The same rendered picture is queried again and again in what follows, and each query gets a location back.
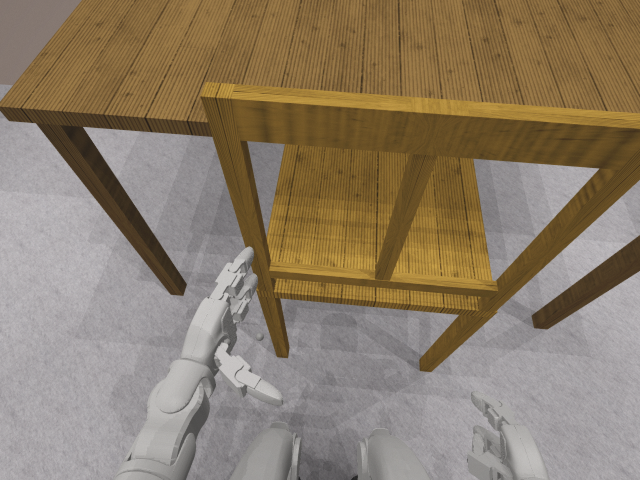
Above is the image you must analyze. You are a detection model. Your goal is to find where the robot thigh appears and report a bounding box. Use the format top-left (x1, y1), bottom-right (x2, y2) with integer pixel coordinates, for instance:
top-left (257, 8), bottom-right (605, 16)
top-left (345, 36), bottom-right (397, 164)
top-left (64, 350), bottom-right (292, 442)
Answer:
top-left (229, 428), bottom-right (302, 480)
top-left (357, 435), bottom-right (431, 480)

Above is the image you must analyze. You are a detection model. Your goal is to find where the right robot thigh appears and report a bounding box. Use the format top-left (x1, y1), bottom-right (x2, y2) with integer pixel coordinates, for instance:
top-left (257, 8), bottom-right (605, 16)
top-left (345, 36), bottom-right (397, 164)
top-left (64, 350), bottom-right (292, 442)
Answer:
top-left (357, 435), bottom-right (431, 480)

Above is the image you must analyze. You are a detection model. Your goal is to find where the robot right hand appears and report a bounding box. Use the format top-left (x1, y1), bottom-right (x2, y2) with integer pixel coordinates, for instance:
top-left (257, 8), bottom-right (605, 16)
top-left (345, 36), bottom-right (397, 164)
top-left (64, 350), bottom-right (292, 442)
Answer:
top-left (467, 391), bottom-right (550, 480)

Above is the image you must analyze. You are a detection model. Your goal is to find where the chair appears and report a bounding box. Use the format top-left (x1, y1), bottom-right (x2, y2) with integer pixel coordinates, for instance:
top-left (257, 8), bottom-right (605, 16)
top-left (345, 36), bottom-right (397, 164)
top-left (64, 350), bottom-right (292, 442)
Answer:
top-left (200, 82), bottom-right (640, 372)

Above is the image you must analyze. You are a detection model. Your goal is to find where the robot left hand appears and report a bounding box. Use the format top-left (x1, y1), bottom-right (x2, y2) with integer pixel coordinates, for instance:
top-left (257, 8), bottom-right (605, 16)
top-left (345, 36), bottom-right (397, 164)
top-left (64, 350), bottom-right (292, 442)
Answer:
top-left (180, 246), bottom-right (283, 406)

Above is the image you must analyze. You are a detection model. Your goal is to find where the left robot thigh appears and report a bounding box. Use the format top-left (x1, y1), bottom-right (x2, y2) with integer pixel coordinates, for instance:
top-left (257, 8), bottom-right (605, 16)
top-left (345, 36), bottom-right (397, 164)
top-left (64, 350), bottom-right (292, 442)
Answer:
top-left (229, 428), bottom-right (302, 480)

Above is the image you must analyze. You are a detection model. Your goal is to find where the table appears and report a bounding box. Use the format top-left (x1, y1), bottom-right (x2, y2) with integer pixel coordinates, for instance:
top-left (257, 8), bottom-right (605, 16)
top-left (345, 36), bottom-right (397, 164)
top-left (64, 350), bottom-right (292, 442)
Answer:
top-left (0, 0), bottom-right (640, 329)

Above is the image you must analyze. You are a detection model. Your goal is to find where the left robot forearm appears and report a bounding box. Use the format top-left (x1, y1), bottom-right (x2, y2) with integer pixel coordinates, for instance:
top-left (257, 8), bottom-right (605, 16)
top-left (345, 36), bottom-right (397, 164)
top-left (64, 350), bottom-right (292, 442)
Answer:
top-left (113, 359), bottom-right (216, 480)

